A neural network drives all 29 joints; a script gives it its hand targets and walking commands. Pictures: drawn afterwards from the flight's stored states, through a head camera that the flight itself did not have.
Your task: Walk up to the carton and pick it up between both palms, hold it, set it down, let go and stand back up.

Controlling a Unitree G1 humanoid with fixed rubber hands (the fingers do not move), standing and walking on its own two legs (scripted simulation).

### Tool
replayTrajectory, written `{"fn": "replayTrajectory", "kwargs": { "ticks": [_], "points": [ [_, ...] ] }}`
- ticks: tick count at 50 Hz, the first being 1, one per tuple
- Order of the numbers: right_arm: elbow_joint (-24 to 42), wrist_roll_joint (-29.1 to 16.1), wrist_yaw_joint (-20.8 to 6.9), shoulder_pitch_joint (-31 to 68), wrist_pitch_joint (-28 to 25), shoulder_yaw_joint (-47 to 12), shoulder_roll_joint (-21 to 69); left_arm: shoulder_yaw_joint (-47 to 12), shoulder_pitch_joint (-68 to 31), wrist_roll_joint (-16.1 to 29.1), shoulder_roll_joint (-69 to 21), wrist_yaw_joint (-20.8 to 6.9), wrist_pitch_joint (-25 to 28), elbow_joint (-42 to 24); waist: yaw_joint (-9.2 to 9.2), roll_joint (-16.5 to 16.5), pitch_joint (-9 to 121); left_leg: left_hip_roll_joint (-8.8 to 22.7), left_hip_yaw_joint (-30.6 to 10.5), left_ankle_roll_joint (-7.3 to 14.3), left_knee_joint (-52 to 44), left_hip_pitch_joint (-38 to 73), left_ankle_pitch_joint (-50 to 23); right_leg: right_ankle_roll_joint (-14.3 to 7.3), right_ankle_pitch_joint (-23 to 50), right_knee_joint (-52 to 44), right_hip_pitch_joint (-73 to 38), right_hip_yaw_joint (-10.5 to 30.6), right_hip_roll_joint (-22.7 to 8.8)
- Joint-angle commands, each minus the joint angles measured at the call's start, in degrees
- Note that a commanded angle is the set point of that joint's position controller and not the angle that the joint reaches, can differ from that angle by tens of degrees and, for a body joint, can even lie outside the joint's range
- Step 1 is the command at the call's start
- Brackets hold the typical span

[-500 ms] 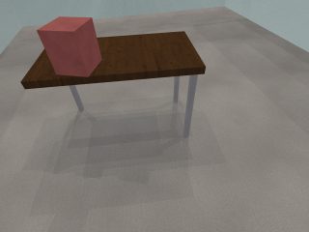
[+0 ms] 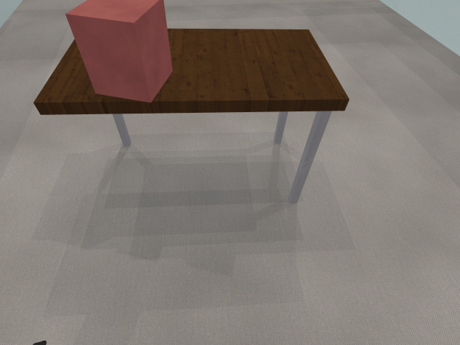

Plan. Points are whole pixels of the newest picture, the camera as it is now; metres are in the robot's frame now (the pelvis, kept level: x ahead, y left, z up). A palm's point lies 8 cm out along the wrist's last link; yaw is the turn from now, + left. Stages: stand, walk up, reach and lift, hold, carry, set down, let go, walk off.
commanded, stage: walk up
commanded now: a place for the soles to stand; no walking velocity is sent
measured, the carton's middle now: (127, 47) +0.96 +0.37 +0.04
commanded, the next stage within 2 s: none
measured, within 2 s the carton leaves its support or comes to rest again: neither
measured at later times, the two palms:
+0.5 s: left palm out of the picture +0.16 +0.42 -0.09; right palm (360, 323) +0.21 -0.25 -0.13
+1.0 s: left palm (0, 282) +0.23 +0.43 -0.06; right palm (330, 253) +0.35 -0.22 -0.12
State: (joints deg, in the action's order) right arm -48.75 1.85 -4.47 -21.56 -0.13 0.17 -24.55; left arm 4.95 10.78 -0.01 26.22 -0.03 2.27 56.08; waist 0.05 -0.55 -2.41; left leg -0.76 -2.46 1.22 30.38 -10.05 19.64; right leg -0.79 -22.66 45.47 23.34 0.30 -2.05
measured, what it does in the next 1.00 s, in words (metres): walks ahead: right foot, then left foot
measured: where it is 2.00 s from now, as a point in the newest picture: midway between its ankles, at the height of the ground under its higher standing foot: (171, 330)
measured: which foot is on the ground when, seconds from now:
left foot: down 0.00-0.08, up 0.10-0.46, down 0.48-0.88, up 0.90-1.00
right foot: up 0.00-0.04, down 0.06-0.48, up 0.50-0.84, down 0.86-1.00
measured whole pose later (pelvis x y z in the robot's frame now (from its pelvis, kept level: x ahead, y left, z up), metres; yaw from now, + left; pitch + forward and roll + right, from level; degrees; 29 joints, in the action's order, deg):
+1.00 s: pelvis +0.24 +0.08 -0.01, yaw +5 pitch -1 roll +1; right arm -39.4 1.4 -5.2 -17.0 3.0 0.2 -26.9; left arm 4.2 19.9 0.0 25.2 3.6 5.1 51.4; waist 0.1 -4.4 -4.1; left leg -2.4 -4.1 2.0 55.9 -23.5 27.2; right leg 0.7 -18.8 35.1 15.1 -1.5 -4.9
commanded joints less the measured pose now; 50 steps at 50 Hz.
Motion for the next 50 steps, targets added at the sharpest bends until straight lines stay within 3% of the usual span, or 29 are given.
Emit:
{"fn": "replayTrajectory", "kwargs": {
  "ticks": [1, 3, 4, 5, 6, 9, 12, 16, 18, 20, 22, 23, 24, 25, 27, 28, 30, 36, 37, 38, 39, 41, 42, 43, 44, 45, 46, 48, 50],
  "points": [
    [6.2, -0.8, 2.2, 0.4, 0.1, 6.7, -13.4, 0.2, 1.7, -0.2, 7.6, 1.8, 3.8, -5.2, -1.66, -9.4, 4.7, 7.4, -7.4, 9.2, 2.3, 8.7, -36.2, -0.5, 7.1, -20.3, -4.4, -9.0, 3.3],
    [9.1, -1.6, 1.8, 5.2, 0.1, 5.4, -8.1, 2.2, 15.4, -1.0, 11.8, 2.7, 4.3, -1.7, 5.23, -5.0, 11.4, 3.1, -1.5, 4.3, 16.4, -6.7, -21.4, -2.0, 21.1, -23.6, -28.3, -3.2, -2.5],
    [10.6, -2.0, 1.7, 5.5, -0.4, 3.9, -5.1, 5.1, 21.0, -1.4, 18.1, 3.1, 4.3, -1.0, 8.07, 9.3, 13.5, -3.4, -2.3, 1.0, 29.8, -25.1, -6.9, -8.3, 19.2, -24.4, -42.3, 18.5, -16.2],
    [9.7, -1.3, 1.8, 1.3, 0.1, 4.4, -7.3, 5.2, 18.1, -1.3, 19.5, 3.6, 4.0, -2.7, 4.94, 5.3, 15.9, -3.2, -5.0, 0.8, 34.2, -28.0, 12.7, -12.1, 6.0, -27.8, -41.6, 31.5, -24.5],
    [8.6, -0.1, 1.7, 1.1, 1.2, 5.9, -12.3, 5.2, 13.6, -1.5, 20.6, 3.8, 4.1, -4.3, 4.08, -1.6, 11.5, 0.4, -7.9, 0.3, 36.0, -28.6, 12.7, -13.8, -6.4, -29.4, -36.4, 31.7, -25.0],
    [7.4, -0.5, 0.1, 1.1, 1.0, 6.7, -11.3, 3.8, 5.7, -1.0, 14.4, 2.6, 4.5, -7.0, -0.48, 4.3, -3.9, 6.2, -6.3, 0.5, 32.0, -27.1, 3.2, -11.1, -2.5, -31.7, -15.0, 14.3, -16.9],
    [7.5, -0.5, -1.1, 2.8, 1.3, 6.6, -9.4, 4.2, 10.3, -0.7, 15.3, 2.8, 5.1, -6.4, 0.87, 6.3, -5.5, 3.3, -5.1, -0.7, 26.8, -26.4, -0.5, -9.8, 14.9, -28.6, -14.7, 8.5, -14.3],
    [7.8, -1.1, -1.8, 5.0, 1.4, 6.5, -11.1, 4.7, 8.8, -0.6, 17.0, 2.0, 4.5, -7.8, 1.85, 16.4, -0.1, 5.2, -1.1, -1.5, 18.3, -23.4, -1.0, -11.2, 13.7, -24.4, -15.5, 2.7, -15.3],
    [7.2, -0.8, -2.3, 5.8, 1.6, 6.7, -11.9, 4.6, 5.6, -0.9, 18.1, 2.1, 4.4, -8.2, 0.10, 15.6, -2.8, 6.1, 0.1, -1.8, 14.0, -18.2, -2.9, -9.9, 11.6, -24.7, -10.6, 0.6, -14.7],
    [5.7, -0.9, -2.4, 2.0, 1.6, 7.2, -12.5, 4.8, 2.3, -1.1, 18.2, 2.1, 4.1, -9.3, -2.85, 14.8, -2.8, 7.6, 0.3, -0.6, 10.7, -10.7, -3.9, -8.1, 2.8, -24.5, -5.2, 1.9, -14.7],
    [2.6, -0.8, -1.6, -9.8, 0.8, 8.1, -12.1, 4.3, -1.4, -1.1, 17.3, 2.0, 3.0, -9.8, -9.96, 6.9, 4.7, 5.0, 2.9, -1.1, -0.4, -0.2, -9.8, -5.6, 7.9, -8.1, -8.0, -3.7, -11.4],
    [0.7, -0.4, -0.6, -14.0, 0.3, 8.5, -12.6, 3.1, 1.9, -0.9, 13.1, 2.2, 2.5, -10.1, -10.62, -3.9, 6.0, 2.6, 0.9, -1.0, -4.7, 5.0, -7.0, -3.9, 13.1, 6.8, -6.9, -4.7, -7.5],
    [1.6, 0.6, 0.4, -11.2, -0.1, 9.0, -15.6, 1.7, 7.6, -0.1, 8.1, 2.3, 2.3, -10.8, -7.72, -12.1, 6.2, 3.6, -5.1, 0.2, -5.2, 8.3, -5.9, -3.1, 3.5, 13.4, -0.2, -4.4, -3.3],
    [4.3, 0.9, 1.0, -5.1, -0.1, 9.1, -18.4, 0.2, 10.2, 0.6, 6.0, 2.3, 2.0, -9.5, -4.43, -17.1, 1.5, 10.1, -23.3, 1.7, -9.5, 6.0, -1.3, -1.2, -9.4, 21.4, 11.2, -3.6, 2.0],
    [6.6, -0.8, 0.8, 0.5, 0.3, 8.9, -21.0, 1.2, 6.8, 0.1, 13.0, 2.8, 1.0, -9.4, -2.63, -14.2, -3.0, 16.8, -37.5, 8.4, -20.0, -5.9, 14.4, -2.4, -9.6, 24.6, 11.3, -0.4, 0.2],
    [6.8, -0.6, 0.6, 3.1, 0.5, 8.7, -17.1, 1.4, 4.3, 0.5, 13.9, 2.8, 1.0, -8.2, -2.47, -12.0, -9.1, 11.7, -31.6, 5.8, -19.2, -9.6, 15.2, -1.9, -6.3, 22.3, 10.8, 0.9, -2.0],
    [7.2, -0.5, 0.8, 2.3, 0.1, 7.5, -14.4, 1.2, 7.9, 0.8, 12.0, 2.3, 1.8, -6.6, -1.20, -10.8, -6.3, 9.0, -20.4, 7.1, -14.3, -5.4, -3.6, -1.4, -2.6, 17.4, 8.6, -0.2, -3.6],
    [9.1, -0.2, 0.6, -0.7, 0.3, 7.1, -14.4, 1.1, 4.8, 0.8, 10.3, 2.5, 2.3, -8.3, -3.28, -14.8, -0.7, 7.5, -17.6, 10.1, -10.5, 1.4, -11.3, 0.2, -3.1, 1.8, 5.7, -5.4, 0.5],
    [9.4, -0.5, 0.4, -0.4, 0.7, 6.9, -13.1, 1.2, 4.9, 0.8, 11.3, 2.7, 2.9, -8.4, -3.40, -11.1, -0.8, 8.8, -16.6, 13.2, -8.1, 1.1, -12.2, 0.2, -4.2, -1.5, 4.0, -5.2, 0.0],
    [9.9, 0.1, 0.4, -1.7, 0.7, 7.3, -13.8, 0.8, 4.7, 0.8, 9.7, 2.9, 3.2, -7.8, -4.62, -10.2, 2.6, 9.5, -18.8, 13.2, -7.1, 4.1, -17.1, 0.1, -7.0, -4.9, 2.9, -6.0, 0.5],
    [9.8, -0.2, 0.5, -1.5, 0.8, 6.9, -13.7, 1.1, 4.4, 0.5, 10.2, 3.5, 3.4, -7.9, -3.69, -10.5, 2.5, 8.5, -16.4, 13.5, -3.2, 3.9, -22.6, 0.1, -4.6, -10.3, 0.0, -6.7, 0.9],
    [11.8, -0.9, 0.9, 2.4, 1.6, 6.5, -12.0, 1.0, 12.1, 0.5, 9.2, 3.9, 4.1, -5.9, 0.47, -7.9, 4.5, 6.0, -11.0, 9.1, 6.2, 0.8, -30.7, -0.7, 9.3, -23.0, -11.2, -7.2, 2.0],
    [13.9, -1.0, 0.7, 5.6, 1.7, 6.1, -10.6, 2.1, 17.8, 0.2, 12.6, 4.4, 4.4, -4.9, 4.12, -5.2, 7.5, 4.2, -7.3, 6.7, 13.1, -4.6, -29.0, -1.6, 19.5, -25.6, -21.3, -3.0, -2.2],
    [15.3, -1.8, 0.5, 5.7, 1.3, 4.6, -6.7, 3.9, 21.8, -1.0, 16.2, 4.9, 4.9, -3.9, 6.58, 4.2, 11.5, -0.1, -5.5, 3.7, 22.3, -17.4, -20.3, -4.3, 20.1, -24.2, -33.6, 9.7, -10.4],
    [15.3, -1.0, 0.7, 3.4, 1.3, 4.0, -5.2, 4.9, 22.0, -0.4, 19.5, 5.1, 4.1, -4.8, 4.99, 10.2, 11.7, -4.6, -2.1, 1.1, 25.3, -27.2, 9.6, -7.7, 25.9, -25.4, -38.3, 25.8, -22.5],
    [14.5, 0.1, 1.4, 4.6, 2.3, 5.9, -11.2, 5.5, 18.4, -0.6, 20.3, 5.1, 3.9, -5.7, 4.20, 2.3, 11.4, -1.5, -6.2, 0.7, 31.5, -28.9, 13.8, -12.9, 22.2, -23.6, -35.5, 29.4, -24.7],
    [13.0, 0.0, 1.0, 4.7, 2.5, 6.5, -14.1, 5.1, 14.3, -0.8, 19.1, 4.9, 3.8, -6.9, 2.94, 4.4, 4.6, 1.7, -5.4, 0.7, 34.7, -28.6, 12.3, -15.5, 26.6, -21.6, -28.4, 25.1, -24.6],
    [12.9, 0.1, 0.5, 4.5, 2.8, 7.0, -11.5, 3.8, 13.1, -0.1, 16.8, 4.9, 3.8, -8.6, 0.75, 1.6, 0.0, 2.1, -6.5, 0.1, 32.6, -27.9, 9.7, -13.2, 32.6, -21.5, -21.7, 14.8, -20.1],
    [13.4, 0.0, -0.5, 5.6, 2.7, 6.9, -10.1, 3.2, 12.9, -0.4, 14.6, 4.8, 4.3, -9.1, 0.64, 5.4, -2.2, 2.4, -5.1, -0.3, 28.9, -27.6, 4.4, -9.9, 39.4, -21.2, -19.8, 9.0, -15.1]
  ]
}}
